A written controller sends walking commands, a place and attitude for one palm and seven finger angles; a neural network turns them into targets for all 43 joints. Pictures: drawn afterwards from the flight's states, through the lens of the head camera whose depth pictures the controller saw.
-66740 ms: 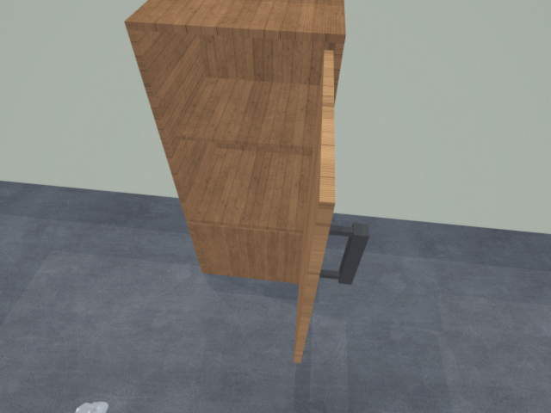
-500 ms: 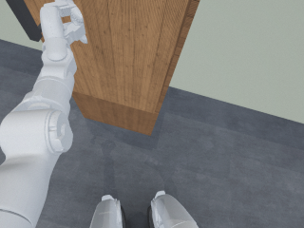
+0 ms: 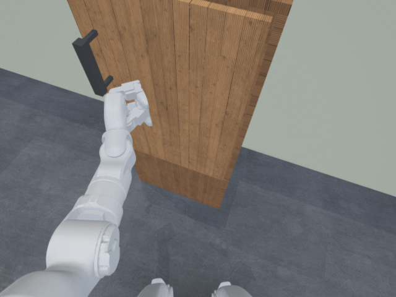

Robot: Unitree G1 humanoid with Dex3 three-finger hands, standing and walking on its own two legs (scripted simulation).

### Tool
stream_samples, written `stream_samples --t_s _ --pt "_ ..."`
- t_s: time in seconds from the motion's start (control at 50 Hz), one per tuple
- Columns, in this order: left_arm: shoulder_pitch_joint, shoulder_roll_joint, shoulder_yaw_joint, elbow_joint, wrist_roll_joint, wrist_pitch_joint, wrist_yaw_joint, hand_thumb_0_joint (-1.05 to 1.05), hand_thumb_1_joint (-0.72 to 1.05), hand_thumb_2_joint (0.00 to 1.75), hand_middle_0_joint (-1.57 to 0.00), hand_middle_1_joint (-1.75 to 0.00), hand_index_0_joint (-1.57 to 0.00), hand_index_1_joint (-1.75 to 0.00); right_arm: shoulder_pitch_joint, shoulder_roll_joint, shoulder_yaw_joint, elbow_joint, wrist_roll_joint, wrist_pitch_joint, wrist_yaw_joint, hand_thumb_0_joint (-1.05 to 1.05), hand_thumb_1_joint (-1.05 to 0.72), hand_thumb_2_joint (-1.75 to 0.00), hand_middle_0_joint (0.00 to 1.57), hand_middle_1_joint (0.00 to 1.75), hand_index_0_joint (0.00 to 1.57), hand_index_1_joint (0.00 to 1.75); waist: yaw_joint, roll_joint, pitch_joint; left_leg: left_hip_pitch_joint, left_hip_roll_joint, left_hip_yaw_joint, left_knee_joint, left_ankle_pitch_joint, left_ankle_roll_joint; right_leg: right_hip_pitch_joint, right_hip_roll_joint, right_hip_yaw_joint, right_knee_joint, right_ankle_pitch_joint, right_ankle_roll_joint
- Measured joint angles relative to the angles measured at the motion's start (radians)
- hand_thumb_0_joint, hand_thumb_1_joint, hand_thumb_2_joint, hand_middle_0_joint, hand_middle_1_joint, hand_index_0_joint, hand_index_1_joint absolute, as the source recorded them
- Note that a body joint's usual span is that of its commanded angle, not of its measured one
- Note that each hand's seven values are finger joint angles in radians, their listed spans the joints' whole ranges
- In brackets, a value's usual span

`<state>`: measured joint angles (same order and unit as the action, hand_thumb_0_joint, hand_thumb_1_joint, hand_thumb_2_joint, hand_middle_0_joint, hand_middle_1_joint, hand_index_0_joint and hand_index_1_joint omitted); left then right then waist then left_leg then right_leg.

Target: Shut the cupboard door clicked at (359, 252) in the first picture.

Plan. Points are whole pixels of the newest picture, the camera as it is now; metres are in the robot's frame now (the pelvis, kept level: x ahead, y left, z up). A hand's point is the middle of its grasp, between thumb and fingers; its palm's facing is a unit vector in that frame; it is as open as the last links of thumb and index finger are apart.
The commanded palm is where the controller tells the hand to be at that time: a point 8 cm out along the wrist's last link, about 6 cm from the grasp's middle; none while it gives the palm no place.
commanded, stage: pull the fist back off the door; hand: left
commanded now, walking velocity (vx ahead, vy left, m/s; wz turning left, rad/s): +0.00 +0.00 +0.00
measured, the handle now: (97, 64) +0.61 +0.20 +0.08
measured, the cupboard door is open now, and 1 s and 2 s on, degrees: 0 0 0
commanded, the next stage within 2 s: draw the hand back to the body in 0.08 s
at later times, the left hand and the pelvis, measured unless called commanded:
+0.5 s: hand (118, 128) +0.40 +0.12 +0.11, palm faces +0.10 -0.99 -0.03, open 3.1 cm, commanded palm +0.36 +0.17 +0.13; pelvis -0.01 -0.02 +0.02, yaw +0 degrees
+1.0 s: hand (35, 192) +0.27 +0.20 +0.16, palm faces +0.21 -0.95 -0.24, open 3.4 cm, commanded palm +0.23 +0.25 +0.19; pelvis +0.00 +0.00 +0.06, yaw +1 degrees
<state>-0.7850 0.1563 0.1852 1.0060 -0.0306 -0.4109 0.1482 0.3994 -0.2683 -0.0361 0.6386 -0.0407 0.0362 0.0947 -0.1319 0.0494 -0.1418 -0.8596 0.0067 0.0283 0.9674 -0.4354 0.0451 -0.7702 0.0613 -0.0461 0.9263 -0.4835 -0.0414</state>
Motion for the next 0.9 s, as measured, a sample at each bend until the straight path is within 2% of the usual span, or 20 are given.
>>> stream_samples --t_s 0.1,0.2,0.28,0.36,0.5,0.58,0.72,0.82,0.9 --pt "0.015 -0.022 -0.027 0.002 -0.001 -0.005 0.016 0.02 0.9 0.9 -1.31 -1.5 -1.3 -1.5 -0.071 0.011 0.008 -0.013 0.007 -0.009 -0.015 0.01 -0.91 -0.9 0.2 0.3 0.2 0.3 0.016 -0.005 0.005 0.024 -0.006 -0.003 -0.004 0.006 -0.004 0.021 -0.006 -0.004 0.007 -0.003 -0.003" --pt "-0.029 -0.013 -0.032 0.051 0.001 -0.023 0.013 0.02 0.9 0.9 -1.31 -1.5 -1.3 -1.5 -0.107 0.024 0.021 -0.013 0.01 -0.018 -0.025 0.01 -0.91 -0.9 0.2 0.3 0.2 0.3 0.021 -0.007 0.003 0.02 -0.009 -0.007 0.0 0.014 -0.009 0.014 -0.009 -0.009 0.022 -0.003 -0.009" --pt "-0.038 0.001 0.005 0.064 -0.006 -0.013 -0.011 0.02 0.9 0.9 -1.31 -1.5 -1.3 -1.5 -0.1 0.028 0.032 -0.016 0.014 -0.009 -0.03 0.01 -0.91 -0.9 0.2 0.3 0.2 0.3 0.022 -0.007 0.004 0.025 -0.006 -0.002 -0.007 0.022 -0.012 0.013 -0.007 -0.004 0.023 0.004 -0.013" --pt "0.07 0.023 0.033 -0.047 -0.033 0.007 -0.053 0.02 0.9 0.9 -1.3 -1.5 -1.3 -1.5 -0.058 0.027 0.035 -0.032 0.031 0.008 -0.039 0.01 -0.91 -0.9 0.2 0.3 0.2 0.3 0.033 -0.001 0.011 0.079 0.001 0.015 -0.05 0.035 -0.014 0.056 0.0 0.015 -0.011 0.02 -0.015" --pt "0.307 0.039 -0.004 -0.302 -0.11 0.08 -0.124 0.02 0.9 0.9 -1.3 -1.5 -1.3 -1.5 -0.004 0.013 0.032 -0.024 0.071 0.009 -0.07 0.01 -0.91 -0.9 0.2 0.3 0.2 0.3 0.064 0.005 0.033 0.212 0.003 0.013 -0.144 0.066 -0.018 0.19 0.005 0.018 -0.112 0.056 -0.016" --pt "0.4 0.04 -0.033 -0.413 -0.134 0.119 -0.152 0.02 0.9 0.9 -1.3 -1.5 -1.3 -1.5 -0.024 0.002 0.031 -0.014 0.084 -0.008 -0.091 0.01 -0.91 -0.9 0.2 0.3 0.2 0.3 0.077 0.004 0.043 0.273 0.0 0.005 -0.183 0.081 -0.017 0.258 0.004 0.013 -0.161 0.074 -0.015" --pt "0.546 0.051 -0.045 -0.596 -0.169 0.191 -0.199 0.02 0.9 0.9 -1.28 -1.47 -1.28 -1.47 -0.111 -0.008 0.037 -0.042 0.101 -0.044 -0.117 0.02 -0.91 -0.9 0.2 0.3 0.2 0.3 0.101 0.005 0.047 0.367 -0.009 0.011 -0.243 0.101 -0.011 0.35 -0.004 0.021 -0.219 0.094 -0.008" --pt "0.689 0.088 -0.108 -0.781 -0.091 0.263 -0.14 0.02 0.9 0.9 -1.2 -1.38 -1.2 -1.38 -0.186 0.009 0.046 -0.074 0.103 -0.018 -0.146 0.02 -0.91 -0.9 0.2 0.3 0.2 0.3 0.122 0.007 0.072 0.476 -0.024 0.013 -0.335 0.136 -0.006 0.457 -0.017 0.026 -0.304 0.125 0.0" --pt "0.784 0.102 -0.125 -0.897 -0.063 0.312 -0.11 0.02 0.9 0.9 -1.11 -1.28 -1.11 -1.29 -0.23 0.023 0.065 -0.089 0.099 -0.008 -0.159 0.02 -0.91 -0.9 0.2 0.3 0.2 0.3 0.143 0.007 0.093 0.554 -0.033 0.009 -0.406 0.164 0.001 0.538 -0.024 0.025 -0.38 0.154 0.006"
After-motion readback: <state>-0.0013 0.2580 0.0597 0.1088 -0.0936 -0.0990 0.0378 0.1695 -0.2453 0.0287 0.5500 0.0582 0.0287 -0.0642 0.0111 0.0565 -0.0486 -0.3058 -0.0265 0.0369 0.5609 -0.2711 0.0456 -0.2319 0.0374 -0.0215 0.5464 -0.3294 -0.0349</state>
